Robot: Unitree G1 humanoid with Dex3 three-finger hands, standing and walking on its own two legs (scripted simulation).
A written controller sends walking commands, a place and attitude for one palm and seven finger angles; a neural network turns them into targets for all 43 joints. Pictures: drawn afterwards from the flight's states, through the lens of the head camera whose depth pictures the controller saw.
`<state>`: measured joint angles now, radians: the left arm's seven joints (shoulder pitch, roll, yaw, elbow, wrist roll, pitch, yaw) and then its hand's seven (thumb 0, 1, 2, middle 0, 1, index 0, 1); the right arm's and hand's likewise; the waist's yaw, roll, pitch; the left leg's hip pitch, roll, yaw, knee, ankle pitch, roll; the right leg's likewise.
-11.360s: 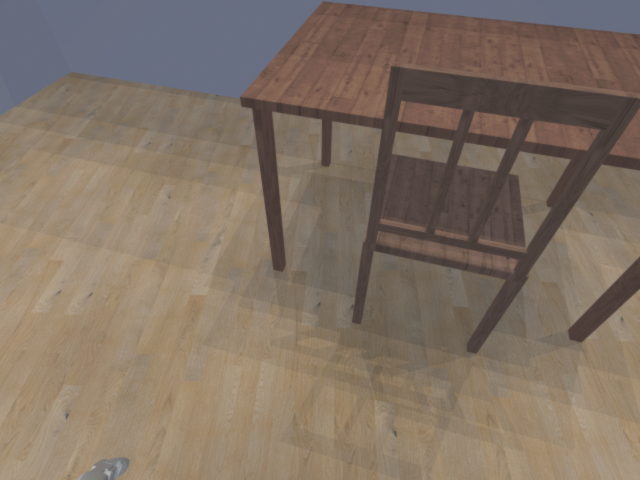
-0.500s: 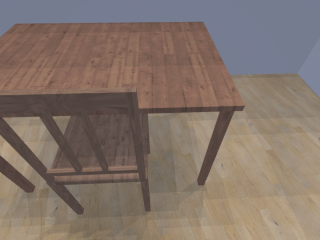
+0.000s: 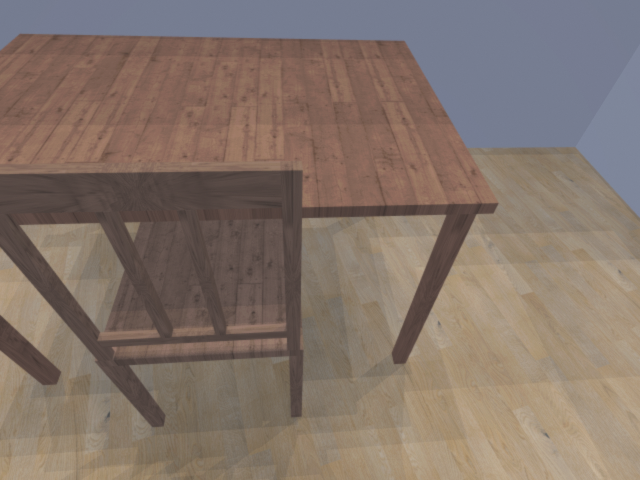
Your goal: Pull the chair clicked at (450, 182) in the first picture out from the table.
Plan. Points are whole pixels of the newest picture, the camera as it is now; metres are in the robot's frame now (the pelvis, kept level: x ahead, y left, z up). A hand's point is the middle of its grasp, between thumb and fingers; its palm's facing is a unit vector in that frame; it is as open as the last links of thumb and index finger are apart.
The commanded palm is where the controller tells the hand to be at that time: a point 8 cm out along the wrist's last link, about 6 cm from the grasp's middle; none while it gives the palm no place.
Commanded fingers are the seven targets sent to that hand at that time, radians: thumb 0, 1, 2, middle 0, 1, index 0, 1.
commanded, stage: look again from close up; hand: left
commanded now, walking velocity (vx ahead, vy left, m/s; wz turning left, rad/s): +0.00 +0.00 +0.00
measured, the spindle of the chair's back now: (142, 282) +0.42 +0.32 -0.06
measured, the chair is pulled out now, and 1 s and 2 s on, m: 0.00 0.00 0.00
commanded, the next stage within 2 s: raise the hand toward the chair's back in 0.60 s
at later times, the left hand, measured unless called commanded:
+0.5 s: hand out of the picture -0.05 +0.20 -0.17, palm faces -0.01 -0.98 -0.20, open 7.4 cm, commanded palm none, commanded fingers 0.00 0.90 0.90 -0.20 -0.30 -0.20 -0.30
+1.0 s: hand (185, 403) +0.20 +0.17 +0.03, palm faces +0.11 -0.99 -0.02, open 8.3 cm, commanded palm +0.10 +0.23 -0.05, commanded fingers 0.00 0.53 0.74 -0.16 -0.24 -0.16 -0.24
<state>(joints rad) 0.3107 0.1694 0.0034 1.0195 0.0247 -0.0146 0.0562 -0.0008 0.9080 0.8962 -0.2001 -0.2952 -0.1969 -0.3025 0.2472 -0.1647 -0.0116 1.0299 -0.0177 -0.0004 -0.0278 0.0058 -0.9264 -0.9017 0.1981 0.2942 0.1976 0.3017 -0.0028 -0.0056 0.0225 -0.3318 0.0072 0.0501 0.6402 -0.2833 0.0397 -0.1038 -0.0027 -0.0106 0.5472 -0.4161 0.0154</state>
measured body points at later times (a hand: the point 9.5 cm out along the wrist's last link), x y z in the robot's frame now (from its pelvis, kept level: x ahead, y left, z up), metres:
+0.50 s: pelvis -0.02 +0.02 +0.01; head +0.00 +0.03 +0.46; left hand -0.05 +0.26 -0.15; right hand +0.01 -0.22 -0.14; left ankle +0.04 +0.09 -0.73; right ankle -0.07 -0.13 -0.73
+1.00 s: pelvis -0.04 -0.02 -0.04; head -0.04 -0.01 +0.41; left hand +0.19 +0.22 +0.03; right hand +0.13 -0.26 -0.11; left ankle +0.04 +0.09 -0.73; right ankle -0.07 -0.13 -0.73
